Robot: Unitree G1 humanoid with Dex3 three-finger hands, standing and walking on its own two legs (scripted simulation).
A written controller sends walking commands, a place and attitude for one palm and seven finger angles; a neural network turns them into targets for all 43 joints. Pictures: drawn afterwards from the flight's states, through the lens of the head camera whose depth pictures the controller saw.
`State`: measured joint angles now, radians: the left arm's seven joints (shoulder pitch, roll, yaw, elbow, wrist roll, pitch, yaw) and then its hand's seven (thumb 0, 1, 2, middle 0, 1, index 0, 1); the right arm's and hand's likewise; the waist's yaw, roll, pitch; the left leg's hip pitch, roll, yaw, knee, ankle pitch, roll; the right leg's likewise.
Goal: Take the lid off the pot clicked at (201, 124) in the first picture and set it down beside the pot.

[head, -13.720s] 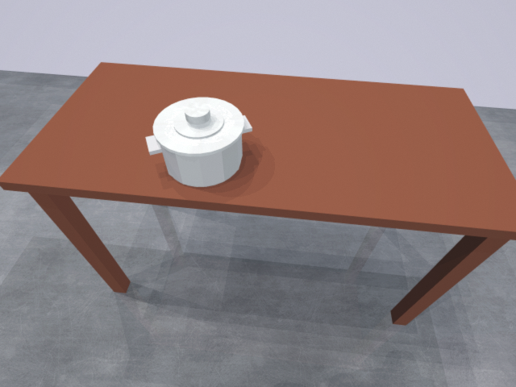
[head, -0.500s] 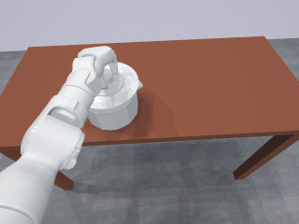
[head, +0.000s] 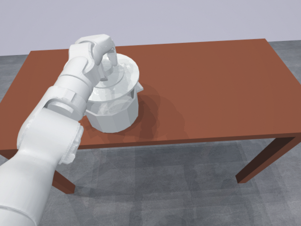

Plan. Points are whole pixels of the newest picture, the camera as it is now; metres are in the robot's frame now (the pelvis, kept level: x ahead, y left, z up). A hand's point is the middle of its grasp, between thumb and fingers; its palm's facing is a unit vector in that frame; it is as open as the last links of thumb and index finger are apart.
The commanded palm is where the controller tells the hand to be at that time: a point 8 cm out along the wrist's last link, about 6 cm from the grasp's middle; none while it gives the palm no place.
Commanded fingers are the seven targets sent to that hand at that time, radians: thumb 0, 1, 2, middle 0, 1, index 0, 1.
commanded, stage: lift the lid straight up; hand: left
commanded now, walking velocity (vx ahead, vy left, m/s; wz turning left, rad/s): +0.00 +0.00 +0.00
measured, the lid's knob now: (103, 67) +0.52 +0.10 +0.13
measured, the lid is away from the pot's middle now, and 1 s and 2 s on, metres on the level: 0.01 0.00 0.11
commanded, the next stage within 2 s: move the lid sideways beside the pot in 0.98 s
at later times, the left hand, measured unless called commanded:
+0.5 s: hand (90, 53) +0.50 +0.11 +0.20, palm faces -0.31 -0.07 -0.95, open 8.2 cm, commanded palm +0.51 +0.11 +0.27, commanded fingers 0.00 0.60 0.92 -0.78 -1.08 -0.81 -1.09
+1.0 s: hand (88, 45) +0.49 +0.11 +0.23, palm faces -0.32 -0.11 -0.94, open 8.2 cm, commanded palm +0.51 +0.11 +0.29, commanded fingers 0.00 0.60 0.92 -0.78 -1.08 -0.81 -1.09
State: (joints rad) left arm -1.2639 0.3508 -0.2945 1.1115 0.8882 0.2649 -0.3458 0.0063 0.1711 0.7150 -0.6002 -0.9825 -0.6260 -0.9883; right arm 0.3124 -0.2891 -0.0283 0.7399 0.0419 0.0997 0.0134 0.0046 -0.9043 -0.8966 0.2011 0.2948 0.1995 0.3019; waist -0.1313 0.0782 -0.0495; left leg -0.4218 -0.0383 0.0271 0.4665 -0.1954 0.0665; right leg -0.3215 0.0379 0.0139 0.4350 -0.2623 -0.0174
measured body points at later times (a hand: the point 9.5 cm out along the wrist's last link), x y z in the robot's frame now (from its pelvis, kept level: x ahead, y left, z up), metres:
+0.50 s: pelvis +0.00 +0.01 +0.00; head +0.04 -0.01 +0.45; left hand +0.51 +0.11 +0.25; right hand +0.04 -0.27 -0.13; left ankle +0.02 +0.08 -0.74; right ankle -0.04 -0.11 -0.74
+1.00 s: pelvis -0.01 +0.01 +0.00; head +0.04 +0.00 +0.45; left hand +0.50 +0.11 +0.28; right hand +0.03 -0.26 -0.13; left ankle +0.02 +0.08 -0.74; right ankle -0.04 -0.11 -0.74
